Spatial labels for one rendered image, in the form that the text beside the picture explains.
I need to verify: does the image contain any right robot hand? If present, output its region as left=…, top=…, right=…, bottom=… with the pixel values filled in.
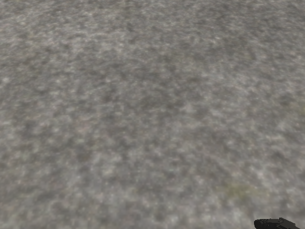
left=254, top=218, right=300, bottom=229

